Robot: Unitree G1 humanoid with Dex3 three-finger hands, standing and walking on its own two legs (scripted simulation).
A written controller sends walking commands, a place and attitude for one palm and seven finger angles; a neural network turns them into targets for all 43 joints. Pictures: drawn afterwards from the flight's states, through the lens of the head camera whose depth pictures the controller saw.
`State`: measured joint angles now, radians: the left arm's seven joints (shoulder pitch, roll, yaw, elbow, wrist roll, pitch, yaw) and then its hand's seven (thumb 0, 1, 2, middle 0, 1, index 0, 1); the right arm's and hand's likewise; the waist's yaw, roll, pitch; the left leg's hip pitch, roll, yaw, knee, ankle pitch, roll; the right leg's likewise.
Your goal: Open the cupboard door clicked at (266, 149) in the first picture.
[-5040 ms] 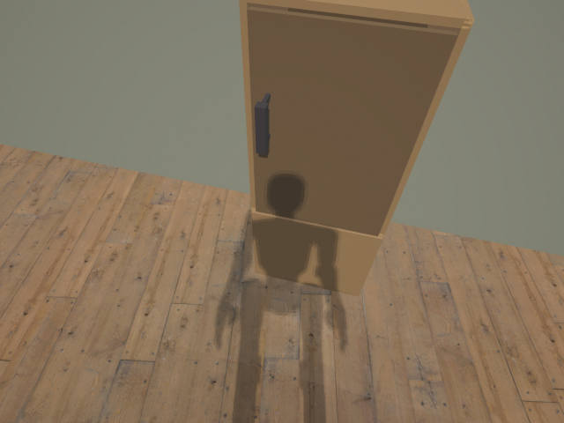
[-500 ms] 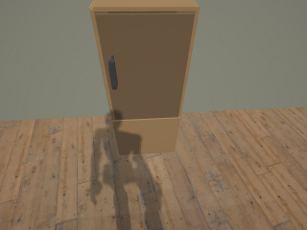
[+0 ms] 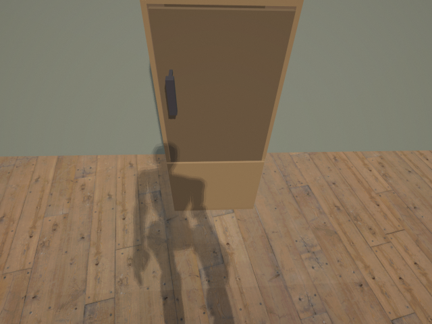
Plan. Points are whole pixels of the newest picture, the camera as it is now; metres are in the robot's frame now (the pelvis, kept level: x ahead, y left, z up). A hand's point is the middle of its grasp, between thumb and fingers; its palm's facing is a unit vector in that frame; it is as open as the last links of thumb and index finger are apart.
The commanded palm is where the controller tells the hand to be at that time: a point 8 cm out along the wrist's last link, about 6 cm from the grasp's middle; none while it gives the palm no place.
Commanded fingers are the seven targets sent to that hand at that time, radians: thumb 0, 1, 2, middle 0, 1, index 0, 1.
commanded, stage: look again from close up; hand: left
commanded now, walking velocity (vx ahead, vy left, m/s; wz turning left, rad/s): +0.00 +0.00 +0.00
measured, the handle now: (172, 92) +0.77 +0.18 +0.01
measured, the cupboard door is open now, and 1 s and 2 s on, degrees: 0 0 0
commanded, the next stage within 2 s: shuffle to correct the standing spot in 0.20 s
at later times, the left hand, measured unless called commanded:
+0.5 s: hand out of the picture -0.05 +0.16 -0.18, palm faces +0.10 -0.98 -0.17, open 7.4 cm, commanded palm none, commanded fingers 0.00 0.90 0.90 -0.20 -0.30 -0.20 -0.30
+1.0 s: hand (137, 304) +0.20 +0.19 -0.17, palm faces +0.04 -0.98 -0.21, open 7.3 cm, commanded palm none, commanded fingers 0.00 0.90 0.90 -0.20 -0.30 -0.20 -0.30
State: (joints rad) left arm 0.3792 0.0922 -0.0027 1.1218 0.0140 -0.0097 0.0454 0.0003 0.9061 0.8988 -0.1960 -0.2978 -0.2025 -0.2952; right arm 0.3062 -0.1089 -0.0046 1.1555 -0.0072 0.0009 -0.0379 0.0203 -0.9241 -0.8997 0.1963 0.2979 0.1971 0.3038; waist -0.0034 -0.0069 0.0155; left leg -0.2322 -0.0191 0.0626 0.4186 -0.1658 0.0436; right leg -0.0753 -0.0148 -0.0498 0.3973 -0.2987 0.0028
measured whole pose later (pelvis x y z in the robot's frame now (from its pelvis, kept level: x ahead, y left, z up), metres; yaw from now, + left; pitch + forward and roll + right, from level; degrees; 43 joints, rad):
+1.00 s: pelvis +0.14 -0.01 +0.00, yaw +4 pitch +1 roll +0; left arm 0.17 0.19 0.07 1.03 0.03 0.00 -0.02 0.02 0.94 0.90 -0.19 -0.30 -0.20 -0.29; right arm 0.41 -0.09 -0.04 1.13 -0.03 -0.05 -0.02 0.00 -0.90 -0.90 0.20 0.30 0.20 0.30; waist -0.06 0.00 0.06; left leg -0.09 0.04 0.11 0.38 -0.31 -0.01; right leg -0.51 -0.11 -0.09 0.69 -0.20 0.01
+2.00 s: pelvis +0.28 -0.07 +0.00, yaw +7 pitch +1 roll +2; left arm 0.23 0.15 0.04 0.99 0.03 0.00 0.03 0.00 0.91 0.90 -0.20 -0.30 -0.21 -0.30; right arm 0.16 -0.22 -0.06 1.04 -0.01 0.07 -0.01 0.00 -0.91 -0.90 0.19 0.30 0.19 0.30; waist 0.03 0.01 0.08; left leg -0.33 0.01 0.02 0.84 -0.45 -0.05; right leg -0.24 -0.05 -0.09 0.49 -0.26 -0.03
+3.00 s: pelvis +0.29 -0.03 +0.00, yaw +5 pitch -1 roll +0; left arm 0.28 0.13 0.01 1.15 0.02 0.00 0.04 0.01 0.92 0.90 -0.20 -0.30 -0.20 -0.30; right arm 0.30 -0.11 -0.01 1.15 -0.01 -0.01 -0.03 0.00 -0.91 -0.90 0.20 0.30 0.20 0.30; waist 0.00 0.00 0.03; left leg -0.10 0.01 0.08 0.41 -0.30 0.01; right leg -0.17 -0.06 -0.05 0.43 -0.24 0.04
